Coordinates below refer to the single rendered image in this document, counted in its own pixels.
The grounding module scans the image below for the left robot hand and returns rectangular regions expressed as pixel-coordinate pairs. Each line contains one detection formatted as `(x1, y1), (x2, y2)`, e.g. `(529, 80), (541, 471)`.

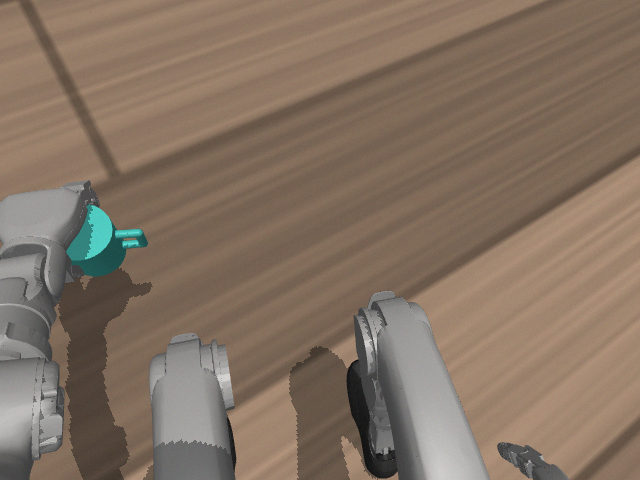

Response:
(0, 180), (100, 283)

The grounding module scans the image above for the right robot foot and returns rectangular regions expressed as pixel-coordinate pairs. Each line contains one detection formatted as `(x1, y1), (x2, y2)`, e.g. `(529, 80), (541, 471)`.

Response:
(347, 359), (397, 479)

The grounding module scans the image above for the mug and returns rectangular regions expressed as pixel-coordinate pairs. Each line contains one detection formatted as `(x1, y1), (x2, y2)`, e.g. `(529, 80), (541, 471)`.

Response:
(66, 204), (148, 276)

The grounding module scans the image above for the right robot hand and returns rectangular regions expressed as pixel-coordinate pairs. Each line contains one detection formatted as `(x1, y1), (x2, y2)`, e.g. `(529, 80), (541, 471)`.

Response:
(497, 442), (570, 480)

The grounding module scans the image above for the left robot arm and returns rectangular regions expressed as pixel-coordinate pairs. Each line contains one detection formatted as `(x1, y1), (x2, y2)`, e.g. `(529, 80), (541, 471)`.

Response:
(0, 237), (68, 480)

